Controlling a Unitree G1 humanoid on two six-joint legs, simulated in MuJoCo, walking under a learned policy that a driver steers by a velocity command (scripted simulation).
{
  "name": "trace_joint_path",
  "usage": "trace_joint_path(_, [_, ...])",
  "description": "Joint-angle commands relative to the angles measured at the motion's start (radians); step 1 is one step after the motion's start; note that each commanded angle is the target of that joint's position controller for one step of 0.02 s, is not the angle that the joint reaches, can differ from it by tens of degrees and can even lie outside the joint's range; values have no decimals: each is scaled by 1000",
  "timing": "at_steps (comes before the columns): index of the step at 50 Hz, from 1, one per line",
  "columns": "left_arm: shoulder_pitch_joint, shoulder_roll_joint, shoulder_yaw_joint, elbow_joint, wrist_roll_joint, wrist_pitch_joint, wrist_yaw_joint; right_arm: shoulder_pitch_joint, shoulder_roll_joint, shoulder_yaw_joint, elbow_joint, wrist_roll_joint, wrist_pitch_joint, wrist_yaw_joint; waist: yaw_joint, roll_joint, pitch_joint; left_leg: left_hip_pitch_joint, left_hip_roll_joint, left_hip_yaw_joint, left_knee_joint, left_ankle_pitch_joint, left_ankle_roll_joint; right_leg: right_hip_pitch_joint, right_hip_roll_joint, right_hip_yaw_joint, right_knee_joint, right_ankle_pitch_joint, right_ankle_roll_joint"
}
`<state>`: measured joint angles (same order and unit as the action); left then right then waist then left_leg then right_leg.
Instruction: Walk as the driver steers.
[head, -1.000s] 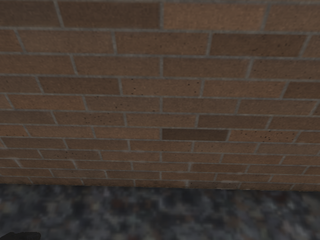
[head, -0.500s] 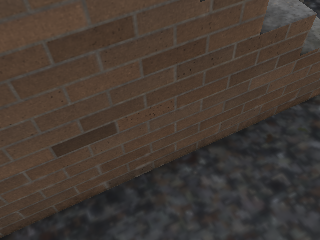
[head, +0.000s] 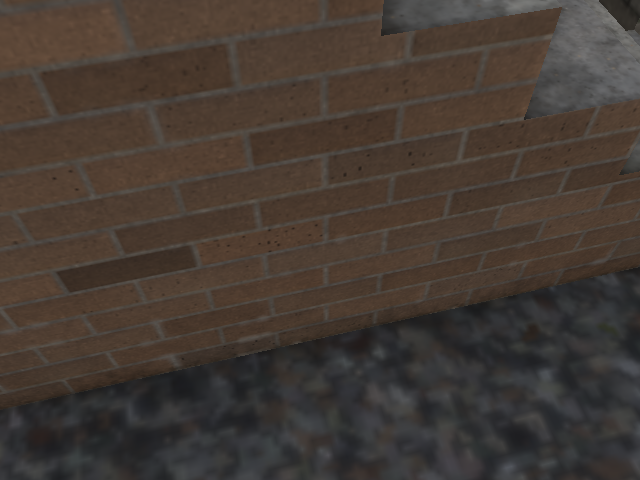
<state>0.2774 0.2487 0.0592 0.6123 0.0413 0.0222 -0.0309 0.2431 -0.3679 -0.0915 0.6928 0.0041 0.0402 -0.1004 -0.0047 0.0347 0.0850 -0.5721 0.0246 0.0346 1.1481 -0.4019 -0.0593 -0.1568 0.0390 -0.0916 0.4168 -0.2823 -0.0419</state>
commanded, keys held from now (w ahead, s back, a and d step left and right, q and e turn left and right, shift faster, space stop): w+q+shift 0.78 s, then w+shift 0.10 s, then w+e+shift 0.12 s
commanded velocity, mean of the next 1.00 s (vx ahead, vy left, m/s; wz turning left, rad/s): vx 0.09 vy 0.15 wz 0.84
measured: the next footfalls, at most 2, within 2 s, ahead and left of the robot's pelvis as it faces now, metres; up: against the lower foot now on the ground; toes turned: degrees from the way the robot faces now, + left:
left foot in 0.46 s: +0.05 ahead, +0.09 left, +0.00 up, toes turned +26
right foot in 0.70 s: +0.24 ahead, -0.10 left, +0.00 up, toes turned +44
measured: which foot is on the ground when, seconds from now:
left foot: up 0.00-0.44, down 0.46-0.70, up 0.72-1.00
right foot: down 0.00-0.46, up 0.48-0.68, down 0.70-1.00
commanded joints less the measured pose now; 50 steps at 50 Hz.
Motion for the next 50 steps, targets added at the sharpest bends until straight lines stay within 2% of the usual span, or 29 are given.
trace_joint_path(1, [-107, 121, 38, -86, -16, -31, 39, 43, -28, 12, -62, 8, -3, 21, -19, -156, -86, -24, 50, -17, -165, 43, 13, 158, -250, 116, -74, 750, -114])
trace_joint_path(2, [-103, 139, 45, -76, -20, -32, 47, 7, -23, 21, -82, 11, -5, 33, -9, -149, -96, -4, 58, -20, -234, 35, 26, 184, -273, 120, -72, 779, -111])
trace_joint_path(3, [-101, 198, 71, -71, -61, -46, 62, -127, -58, 22, -144, 14, 14, 76, 31, -55, -84, -132, 75, -92, -217, 59, 19, 309, -442, 257, -57, 1046, -75])
trace_joint_path(4, [-101, 227, 82, -56, -57, -44, 72, -85, -74, 15, -145, 25, 32, 98, 3, -31, -148, -162, 91, -144, -196, 51, 25, 404, -480, 258, -46, 1064, -66])
trace_joint_path(7, [-179, 210, 78, -66, -34, -40, 78, -95, -75, 10, -153, 42, 57, 134, -4, -50, -138, -137, 96, -74, -187, 40, -1, 386, -417, 116, -67, 962, -79])
trace_joint_path(9, [-167, 215, 75, -45, -32, -35, 83, -162, -57, 17, -176, 36, 57, 146, 20, -71, -98, -95, 88, -24, -220, 50, -18, 334, -357, 35, -76, 947, -71])
trace_joint_path(15, [-197, 261, 87, -35, -38, 13, 84, -207, -37, 16, -194, 49, 33, 153, 26, -115, -133, 26, 54, 99, -369, 79, 2, 348, -311, -127, -19, 1147, -41])
trace_joint_path(16, [-205, 261, 84, -36, -29, 26, 85, -191, -43, 11, -187, 45, 27, 152, 15, -127, -151, 68, 38, 118, -400, 79, 12, 348, -303, -149, -1, 1185, -37])
trace_joint_path(21, [-259, 243, 74, -45, -53, 31, 58, -62, -96, -35, -132, 48, 12, 122, -75, -213, -194, 263, -27, 134, -583, 54, 113, 304, -310, -172, 188, 1214, -61])
trace_joint_path(22, [-287, 224, 67, -49, -60, 26, 53, 26, -118, -53, -105, 42, 6, 112, -136, -186, -200, 391, -45, 107, -710, 151, 155, 224, -275, -179, 314, 1100, -44])
trace_joint_path(23, [-324, 179, 52, -78, -56, 10, 48, 117, -171, -79, -84, 30, -6, 101, -177, -60, -172, 581, 16, -56, -798, 461, 225, -18, -201, -138, 508, 514, -8])
trace_joint_path(24, [-363, 84, 24, -161, -5, -26, 51, 78, -295, -106, -87, 12, -29, 100, -70, 172, -164, 795, 193, -488, -716, 908, 393, -442, 14, -86, 691, -300, 86])
trace_joint_path(25, [-347, 130, 22, -162, 6, -61, 46, 34, -314, -113, -111, -24, -64, 106, -63, 81, -319, 813, 328, -692, -789, 834, 510, -491, 22, 212, 881, -424, 135])
trace_joint_path(26, [-323, 197, 36, -154, -29, -80, 37, -65, -282, -105, -137, 0, -89, 96, -21, 57, -274, 767, 345, -643, -830, 720, 486, -536, -26, 316, 878, -367, 135])
trace_joint_path(27, [-298, 219, 38, -135, -40, -87, 35, -138, -224, -90, -147, 28, -92, 89, 23, -5, -184, 696, 261, -531, -836, 659, 411, -537, -46, 285, 775, -283, 130])
trace_joint_path(28, [-291, 217, 36, -115, -22, -83, 42, -190, -177, -75, -154, 44, -83, 89, 45, -51, -123, 618, 208, -453, -821, 669, 354, -523, -53, 239, 653, -223, 131])
trace_joint_path(29, [-296, 198, 26, -110, -2, -78, 44, -208, -158, -68, -163, 49, -68, 80, 47, -49, -108, 530, 172, -406, -811, 711, 319, -449, -42, 212, 541, -188, 138])
trace_joint_path(31, [-277, 146, 13, -97, -15, -71, 38, -165, -189, -81, -156, 34, -44, 73, 22, 12, -148, 437, 120, -378, -775, 739, 281, -304, 17, 165, 406, -126, 151])
trace_joint_path(32, [-103, 195, 34, -18, -79, -63, 83, -164, -151, -58, -164, 28, -35, 123, 50, 43, -184, 342, -33, -227, -741, 598, 291, -86, 33, 131, 143, -103, 107])
trace_joint_path(34, [58, 248, 70, 65, -91, -53, 121, -181, -82, -21, -198, 10, -39, 185, 80, 31, -213, 102, -91, -254, -639, 171, 208, 274, -5, 131, -60, 263, 91])
trace_joint_path(35, [135, 267, 76, 74, -68, -58, 125, -141, 3, 8, -205, -7, -39, 202, 84, -12, -247, -76, -136, -268, -443, -111, 169, 452, -193, 300, -11, 278, 26])
trace_joint_path(36, [210, 295, 68, 64, -30, -58, 140, -136, 51, 32, -238, -49, -47, 217, 86, -84, -272, -161, -124, -334, -204, -275, 137, 431, -464, 560, -8, 253, -64])
trace_joint_path(37, [145, 355, 87, 77, -24, -72, 158, -74, -1, 28, -241, -10, -40, 237, 34, -163, -232, -246, -53, -319, -64, -181, 86, 264, -701, 918, -228, 22, -228])
trace_joint_path(38, [1, 336, 84, 63, -49, -88, 165, -48, -80, 7, -222, 3, -19, 229, -13, -142, -120, -245, 1, -306, 39, -91, 69, 185, -620, 833, -247, -161, -204])
trace_joint_path(39, [-74, 308, 81, 75, -67, -84, 169, -26, -115, -4, -225, -16, -8, 220, -58, -186, -69, -256, 27, -289, 96, -10, 59, 146, -533, 644, -227, -164, -124])
trace_joint_path(40, [-71, 294, 77, 86, -68, -76, 170, -25, -131, -6, -221, -31, 9, 207, -69, -156, -60, -215, 38, -274, 140, 45, 52, 99, -477, 532, -206, -119, -72])
trace_joint_path(43, [10, 308, 82, 124, -70, -59, 165, -64, -55, 26, -260, -25, 18, 214, -64, -160, -10, -131, 35, -233, 116, 149, 42, -19, -428, 318, -225, -7, -43])
trace_joint_path(46, [109, 391, 116, 151, -62, -68, 149, -100, 3, 51, -287, -36, 19, 220, -38, -199, 7, -31, 21, -216, -77, 108, 24, -40, -426, 234, -297, 12, -49])
trace_joint_path(50, [93, 454, 149, 149, -61, -59, 135, -54, 37, 58, -261, -49, -10, 220, -79, -308, 31, 398, -36, -46, -401, 17, 53, -219, -363, 81, -373, 77, -2])
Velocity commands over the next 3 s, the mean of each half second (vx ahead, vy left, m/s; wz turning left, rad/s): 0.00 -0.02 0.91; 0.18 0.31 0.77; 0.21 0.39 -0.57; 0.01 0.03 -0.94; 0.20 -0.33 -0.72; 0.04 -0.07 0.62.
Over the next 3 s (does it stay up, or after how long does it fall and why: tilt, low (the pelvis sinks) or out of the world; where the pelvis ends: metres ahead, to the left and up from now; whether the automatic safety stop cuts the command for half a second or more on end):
stays up -0.01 0.12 0.00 its command is cut before an obstacle from the start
